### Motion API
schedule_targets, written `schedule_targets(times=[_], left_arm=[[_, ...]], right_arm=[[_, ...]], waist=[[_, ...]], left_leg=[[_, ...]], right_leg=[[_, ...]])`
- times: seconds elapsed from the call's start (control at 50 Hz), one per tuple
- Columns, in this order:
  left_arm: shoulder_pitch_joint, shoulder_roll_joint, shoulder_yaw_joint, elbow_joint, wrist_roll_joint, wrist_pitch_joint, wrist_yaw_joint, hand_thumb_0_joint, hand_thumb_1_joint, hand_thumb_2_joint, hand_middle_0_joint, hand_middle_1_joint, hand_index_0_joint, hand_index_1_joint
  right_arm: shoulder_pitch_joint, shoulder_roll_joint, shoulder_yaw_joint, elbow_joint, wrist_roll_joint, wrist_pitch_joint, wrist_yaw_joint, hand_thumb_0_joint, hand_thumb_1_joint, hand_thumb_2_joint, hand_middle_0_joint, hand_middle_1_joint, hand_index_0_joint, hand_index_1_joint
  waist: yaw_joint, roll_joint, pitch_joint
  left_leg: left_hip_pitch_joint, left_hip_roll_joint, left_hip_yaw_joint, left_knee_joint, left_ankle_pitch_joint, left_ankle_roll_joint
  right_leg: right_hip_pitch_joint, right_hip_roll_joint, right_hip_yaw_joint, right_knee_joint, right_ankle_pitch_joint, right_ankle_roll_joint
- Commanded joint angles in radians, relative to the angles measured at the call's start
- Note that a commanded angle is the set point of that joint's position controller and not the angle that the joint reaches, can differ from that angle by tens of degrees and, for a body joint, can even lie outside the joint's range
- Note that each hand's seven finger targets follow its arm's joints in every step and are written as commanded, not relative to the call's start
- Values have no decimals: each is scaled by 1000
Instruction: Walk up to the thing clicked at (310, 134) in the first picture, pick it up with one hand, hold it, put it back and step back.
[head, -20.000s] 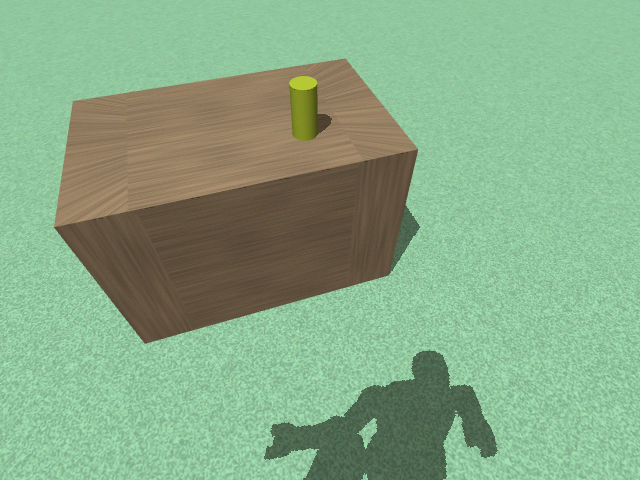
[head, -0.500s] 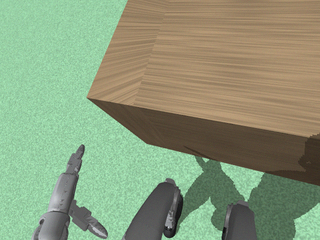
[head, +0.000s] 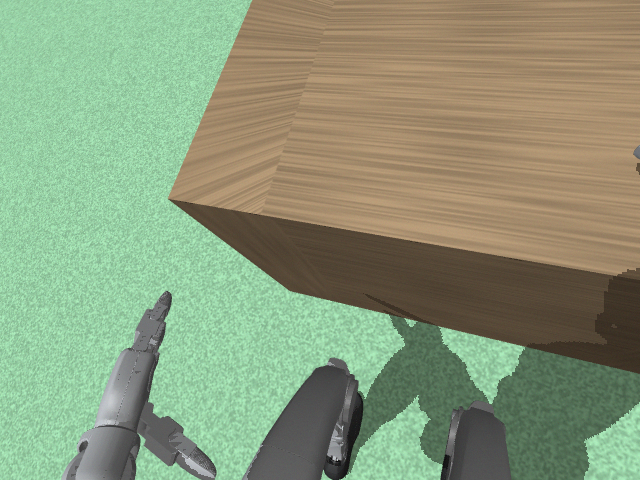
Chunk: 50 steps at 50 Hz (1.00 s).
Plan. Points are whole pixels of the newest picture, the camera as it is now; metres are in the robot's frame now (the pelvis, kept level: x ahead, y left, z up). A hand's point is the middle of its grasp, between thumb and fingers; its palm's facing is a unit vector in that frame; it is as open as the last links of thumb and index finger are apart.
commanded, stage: open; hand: right
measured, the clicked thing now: out of the picture +0.55 -0.27 +0.04
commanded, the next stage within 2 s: withdraw in 0.06 s
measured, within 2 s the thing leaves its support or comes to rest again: neither
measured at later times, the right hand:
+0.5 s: hand out of the picture +0.55 -0.31 +0.08, palm faces +0.41 +0.91 +0.00, open 15.6 cm
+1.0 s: hand out of the picture +0.51 -0.42 +0.18, palm faces +0.57 +0.79 -0.24, open 17.2 cm
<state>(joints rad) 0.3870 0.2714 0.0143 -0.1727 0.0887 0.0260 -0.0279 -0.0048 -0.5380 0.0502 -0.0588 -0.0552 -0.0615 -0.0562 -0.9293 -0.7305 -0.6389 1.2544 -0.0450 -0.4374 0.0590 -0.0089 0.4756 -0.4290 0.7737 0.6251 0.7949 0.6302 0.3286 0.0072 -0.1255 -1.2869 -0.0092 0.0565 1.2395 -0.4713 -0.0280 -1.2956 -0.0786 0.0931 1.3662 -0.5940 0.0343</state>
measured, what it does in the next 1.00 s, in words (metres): rises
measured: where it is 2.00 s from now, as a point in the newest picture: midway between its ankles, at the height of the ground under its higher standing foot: (393, 476)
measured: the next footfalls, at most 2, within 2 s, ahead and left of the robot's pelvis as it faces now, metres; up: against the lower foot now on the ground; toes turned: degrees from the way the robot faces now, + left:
none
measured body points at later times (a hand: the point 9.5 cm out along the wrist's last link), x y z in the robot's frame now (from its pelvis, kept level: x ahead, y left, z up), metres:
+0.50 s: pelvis +0.01 +0.00 +0.02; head +0.18 -0.06 +0.43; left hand +0.16 +0.26 +0.05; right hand +0.53 -0.36 +0.08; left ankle +0.05 +0.14 -0.61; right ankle +0.01 -0.13 -0.61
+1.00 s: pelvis +0.03 -0.01 +0.07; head +0.15 -0.05 +0.50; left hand +0.17 +0.26 +0.04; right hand +0.48 -0.46 +0.20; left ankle +0.05 +0.14 -0.61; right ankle +0.01 -0.13 -0.61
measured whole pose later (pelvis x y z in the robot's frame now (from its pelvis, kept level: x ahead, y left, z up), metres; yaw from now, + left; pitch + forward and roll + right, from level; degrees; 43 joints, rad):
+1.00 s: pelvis +0.03 -0.01 +0.07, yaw -1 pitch +22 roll +4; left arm 0.36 0.32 0.01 0.04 -0.02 0.17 -0.07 0.00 -0.53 0.05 -0.06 -0.05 -0.06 -0.05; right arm -1.00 -1.00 -0.58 1.37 -0.14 -0.08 0.00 -0.01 0.50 -0.06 0.08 0.07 0.07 0.07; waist 0.21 -0.02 -0.12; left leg -0.91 0.00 0.02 0.91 -0.38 -0.04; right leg -0.92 -0.07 0.04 1.03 -0.50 0.01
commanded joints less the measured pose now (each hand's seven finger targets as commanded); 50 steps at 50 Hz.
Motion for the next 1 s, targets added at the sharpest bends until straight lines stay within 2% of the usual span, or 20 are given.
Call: schedule_targets(times=[0.0, 0.14, 0.2, 0.3, 0.34, 0.38, 0.42, 0.52, 0.62, 0.64, 0.66, 0.68, 0.7, 0.72, 0.78, 0.8, 0.84, 0.88, 0.9, 0.98], left_arm=[[61, 172, 130, -166, -5, -44, 19, 0, -569, 63, -57, -54, -43, -68], [55, 172, 126, -156, -5, -46, 25, 0, -567, 57, -56, -51, -41, -66], [40, 184, 129, -182, -4, -45, 27, 0, -515, 21, -52, -57, -66, -43], [73, 195, 138, -189, -15, -32, 32, 0, -507, 14, -47, -52, -64, -35], [78, 169, 105, -188, -22, -26, 28, 0, -507, 15, -46, -51, -63, -33], [88, 183, 124, -157, -26, -13, 31, 0, -514, 20, -46, -48, -60, -34], [104, 159, 91, -101, -25, -5, 28, 0, -519, 25, -46, -48, -58, -36], [8, 170, 90, -47, -33, -4, 34, 0, -535, 35, -49, -45, -54, -40], [-23, 177, 71, -26, -50, -13, 42, 0, -546, 39, -49, -41, -50, -40], [-17, 158, 52, 10, -52, -12, 38, 0, -584, 74, -68, -56, -46, -78], [-78, 170, 41, -35, -66, 11, 34, 0, -565, 55, -59, -44, -46, -57], [-48, 170, 55, -27, -67, 26, 26, 0, -555, 51, -55, -42, -45, -52], [-28, 145, 41, -24, -71, 31, 14, 0, -546, 48, -54, -40, -46, -48], [30, 184, 91, 10, -75, 42, 10, 0, -548, 44, -55, -42, -49, -48], [24, 230, 117, -18, -92, 61, -4, 0, -539, 35, -53, -45, -53, -44], [31, 228, 120, -24, -97, 72, -8, 0, -527, 32, -51, -42, -54, -38], [59, 219, 125, 28, -107, 96, -17, 0, -537, 56, -57, -46, -59, -43], [25, 203, 110, 85, -110, 100, -28, 0, -533, 56, -56, -47, -60, -42], [-19, 190, 82, 83, -113, 99, -34, 0, -535, 60, -55, -49, -58, -45], [-121, 157, 37, 38, -116, 88, -45, 0, -530, 58, -52, -44, -55, -40]], right_arm=[[-377, -289, -7, -223, 1, -71, -10, 0, 502, -222, 505, 388, 515, 388], [-377, -284, 0, -204, 3, -77, -11, 0, 362, -307, 402, 387, 410, 388], [-370, -302, -19, -201, 4, -78, -18, 0, 453, -263, 340, 305, 358, 305], [-394, -388, -46, -286, 2, -73, -21, 0, 434, -238, 264, 280, 273, 279], [-393, -402, -45, -289, -2, -59, -17, 0, 433, -225, 255, 267, 263, 267], [-442, -491, -77, -360, -5, -44, -18, 0, 427, -205, 237, 242, 242, 242], [-417, -448, -44, -302, -2, -14, -5, 0, 426, -193, 228, 229, 231, 229], [-450, -443, -15, -242, 7, 45, 28, 0, 412, -167, 200, 193, 201, 193], [-457, -403, 26, -119, 18, 102, 95, 0, 404, -146, 189, 170, 187, 169], [-457, -408, 29, -94, 17, 112, 102, 0, 484, -66, 109, 90, 107, 89], [-431, -606, 0, -53, -76, 163, 43, 0, 564, -25, 51, 55, 60, 55], [-512, -557, 30, -87, -67, 181, 11, 0, 611, -20, 50, 55, 60, 55], [-512, -446, 103, -57, -59, 196, 10, 0, 611, -20, 50, 56, 60, 56], [-477, -438, 112, -22, -60, 213, 4, 0, 592, -22, 52, 55, 61, 55], [-462, -577, 70, -82, -84, 256, -28, 0, 577, -18, 53, 53, 62, 53], [-520, -703, -2, -191, -96, 259, -42, 0, 584, -16, 53, 53, 62, 53], [-453, -694, 4, -161, -96, 280, -54, 0, 458, -67, 62, 52, 58, 52], [-397, -596, 49, -97, -88, 299, -63, 0, 450, -69, 63, 52, 58, 52], [-348, -614, 25, -63, -93, 307, -72, 0, 457, -65, 63, 52, 58, 52], [-294, -525, 67, -32, -88, 318, -75, 0, 497, -59, 61, 53, 57, 53]], waist=[[-7, -348, -589], [2, -348, -585], [0, -329, -600], [-8, -366, -669], [-25, -377, -666], [-59, -424, -690], [-56, -425, -615], [-64, -371, -526], [-24, -278, -512], [-43, -285, -479], [-137, -309, -518], [-77, -310, -532], [-57, -277, -505], [-46, -254, -443], [-89, -253, -517], [-117, -299, -610], [-132, -298, -578], [-136, -262, -462], [-160, -263, -459], [-185, -209, -431]], left_leg=[[330, -37, 8, -99, 309, 47], [335, -35, 5, -108, 306, 45], [358, -35, 6, -109, 322, 44], [441, -31, -5, -129, 396, 41], [470, -30, -7, -144, 397, 40], [492, -27, -17, -162, 403, 40], [469, -30, -12, -179, 400, 42], [476, -31, -8, -223, 375, 45], [517, -36, 7, -274, 400, 40], [506, -35, 6, -280, 385, 39], [533, -33, -4, -299, 370, 40], [542, -36, -4, -306, 386, 39], [528, -40, 1, -308, 391, 37], [508, -39, 7, -320, 363, 39], [568, -38, 9, -351, 369, 41], [628, -35, 1, -352, 428, 41], [639, -34, -1, -357, 480, 40], [621, -34, 5, -361, 475, 46], [635, -32, 4, -365, 471, 50], [713, -28, -4, -394, 411, 46]], right_leg=[[436, 23, -18, -174, 449, -23], [442, 22, -19, -175, 436, -25], [431, 23, -19, -175, 446, -26], [485, 27, -33, -176, 515, -28], [497, 30, -37, -195, 516, -27], [537, 36, -48, -212, 533, -24], [547, 36, -48, -228, 550, -20], [533, 31, -45, -278, 513, -21], [576, 23, -30, -321, 552, -27], [571, 25, -34, -333, 545, -27], [607, 35, -49, -353, 554, -18], [617, 28, -49, -359, 548, -16], [620, 27, -48, -361, 550, -19], [610, 30, -47, -380, 523, -20], [697, 28, -50, -410, 583, -15], [737, 31, -59, -411, 635, -15], [751, 34, -68, -412, 697, -14], [699, 37, -66, -434, 690, -10], [691, 37, -67, -445, 696, -8], [623, 44, -82, -487, 550, -12]])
